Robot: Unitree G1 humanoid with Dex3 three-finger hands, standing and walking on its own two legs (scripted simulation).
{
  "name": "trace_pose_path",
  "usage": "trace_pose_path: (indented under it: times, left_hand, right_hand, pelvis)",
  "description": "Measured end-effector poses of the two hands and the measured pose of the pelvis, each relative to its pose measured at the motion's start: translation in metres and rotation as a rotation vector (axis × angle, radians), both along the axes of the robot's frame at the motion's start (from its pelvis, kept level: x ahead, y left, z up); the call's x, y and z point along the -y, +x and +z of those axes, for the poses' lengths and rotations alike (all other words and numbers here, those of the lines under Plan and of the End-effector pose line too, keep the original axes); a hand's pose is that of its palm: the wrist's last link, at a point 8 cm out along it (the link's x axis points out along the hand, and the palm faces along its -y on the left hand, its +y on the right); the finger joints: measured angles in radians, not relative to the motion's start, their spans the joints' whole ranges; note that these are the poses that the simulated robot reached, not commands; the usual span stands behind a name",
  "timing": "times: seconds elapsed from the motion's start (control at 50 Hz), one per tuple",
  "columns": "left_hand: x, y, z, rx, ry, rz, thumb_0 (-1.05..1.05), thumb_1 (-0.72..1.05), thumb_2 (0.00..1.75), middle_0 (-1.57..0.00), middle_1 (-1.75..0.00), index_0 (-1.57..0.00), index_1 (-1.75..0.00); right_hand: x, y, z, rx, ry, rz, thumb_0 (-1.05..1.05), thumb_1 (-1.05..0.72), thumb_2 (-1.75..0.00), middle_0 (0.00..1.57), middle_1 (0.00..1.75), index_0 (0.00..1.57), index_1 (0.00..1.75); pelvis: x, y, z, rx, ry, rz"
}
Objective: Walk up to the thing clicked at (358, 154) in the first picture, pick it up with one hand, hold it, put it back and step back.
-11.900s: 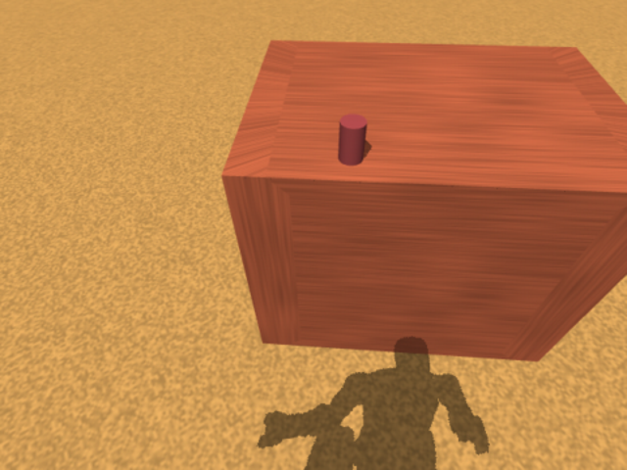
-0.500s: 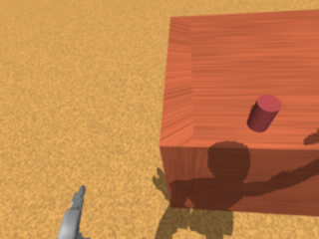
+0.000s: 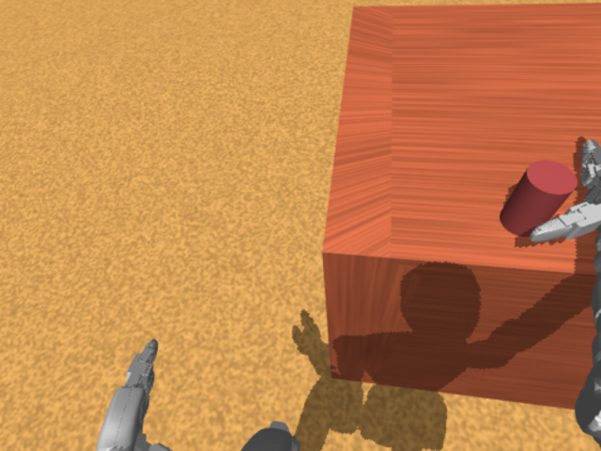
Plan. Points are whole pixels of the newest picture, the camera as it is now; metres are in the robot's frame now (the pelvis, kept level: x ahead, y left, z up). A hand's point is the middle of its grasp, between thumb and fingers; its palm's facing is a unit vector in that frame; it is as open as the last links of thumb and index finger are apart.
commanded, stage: close in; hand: right
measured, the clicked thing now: (534, 200) +0.45 -0.21 +0.07
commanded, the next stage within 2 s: rest palm in 0.18 s
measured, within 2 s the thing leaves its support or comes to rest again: leaves its support in 1.12 s
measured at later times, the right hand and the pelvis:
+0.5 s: hand (528, 187) +0.46 -0.20 +0.08, palm faces +0.13 +0.99 +0.03, open 17.7 cm; pelvis +0.00 +0.00 +0.00, yaw +0 degrees
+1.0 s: hand (527, 178) +0.47 -0.20 +0.09, palm faces +0.14 +0.99 +0.02, open 12.9 cm; pelvis -0.01 +0.00 +0.00, yaw +0 degrees
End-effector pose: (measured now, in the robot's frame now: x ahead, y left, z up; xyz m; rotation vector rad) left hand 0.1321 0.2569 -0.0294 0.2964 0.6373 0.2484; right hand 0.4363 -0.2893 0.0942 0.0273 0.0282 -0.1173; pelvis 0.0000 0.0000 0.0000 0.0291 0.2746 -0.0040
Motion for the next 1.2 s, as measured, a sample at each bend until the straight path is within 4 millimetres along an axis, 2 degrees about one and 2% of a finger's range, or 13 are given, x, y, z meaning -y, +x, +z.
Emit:
trace_pose_path:
  times: [0.26, 0.52, 0.6, 0.72, 0.86, 1.0, 1.14, 1.2]
  left_hand:
    - [-0.007, -0.002, 0.003, 0.004, 0.004, -0.006, -0.01, -0.53, 0.04, -0.07, -0.06, -0.07, -0.06]
    - [-0.002, 0.005, 0.009, 0.031, -0.012, -0.015, -0.01, -0.57, 0.08, -0.07, -0.05, -0.05, -0.07]
    - [-0.001, 0.003, 0.006, 0.021, -0.013, -0.017, -0.01, -0.57, 0.08, -0.06, -0.05, -0.05, -0.07]
    - [-0.001, 0.000, 0.006, 0.017, 0.000, -0.014, -0.01, -0.56, 0.07, -0.06, -0.05, -0.05, -0.06]
    - [-0.004, -0.009, 0.006, 0.001, 0.004, -0.002, -0.01, -0.55, 0.07, -0.06, -0.05, -0.05, -0.06]
    - [-0.009, -0.010, 0.010, 0.020, 0.006, 0.016, -0.01, -0.54, 0.06, -0.06, -0.05, -0.05, -0.06]
    - [-0.005, -0.003, 0.014, 0.047, 0.015, -0.018, -0.01, -0.53, 0.05, -0.06, -0.05, -0.06, -0.05]
    - [-0.003, -0.005, 0.011, 0.033, 0.013, -0.024, -0.01, -0.52, 0.05, -0.06, -0.05, -0.06, -0.05]
  right_hand:
    - [-0.023, -0.001, -0.007, -0.008, 0.005, -0.001, -0.02, 0.60, -0.06, 0.02, 0.05, 0.03, 0.06]
    - [-0.037, -0.004, -0.012, -0.013, 0.000, -0.015, -0.02, 0.60, -0.04, 0.06, 0.05, 0.07, 0.05]
    - [-0.035, -0.005, -0.015, -0.007, 0.001, -0.025, -0.02, 0.61, -0.03, 0.14, 0.07, 0.15, 0.08]
    - [-0.031, 0.004, -0.009, 0.007, -0.011, -0.037, -0.02, 0.61, -0.05, 0.29, 0.16, 0.29, 0.16]
    - [-0.037, 0.013, -0.001, -0.002, -0.015, -0.013, -0.02, 0.55, -0.13, 0.49, 0.30, 0.50, 0.31]
    - [-0.039, 0.006, -0.004, -0.014, 0.000, -0.018, -0.02, 0.45, -0.27, 0.73, 0.50, 0.73, 0.51]
    - [-0.032, 0.007, -0.005, 0.008, -0.013, -0.036, -0.01, 0.24, -0.48, 0.94, 0.72, 0.94, 0.73]
    - [-0.031, 0.009, -0.004, 0.014, -0.017, -0.028, 0.00, 0.20, -0.58, 1.02, 0.81, 0.93, 0.78]
  pelvis:
    - [-0.004, -0.002, -0.003, 0.003, -0.009, -0.002]
    - [-0.003, 0.000, -0.002, 0.012, -0.011, -0.003]
    - [-0.002, -0.001, -0.003, 0.010, -0.010, -0.005]
    - [-0.001, -0.006, -0.006, 0.006, -0.007, -0.008]
    - [0.001, -0.007, -0.004, -0.002, -0.006, -0.001]
    - [0.001, -0.007, -0.002, 0.011, -0.010, 0.004]
    - [-0.002, -0.010, -0.005, 0.004, -0.008, -0.002]
    - [-0.002, -0.011, -0.006, -0.002, -0.007, -0.006]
